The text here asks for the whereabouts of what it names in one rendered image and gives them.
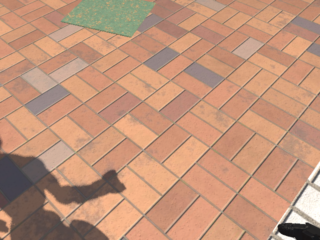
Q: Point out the robot right hand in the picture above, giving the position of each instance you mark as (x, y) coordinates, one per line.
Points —
(299, 231)

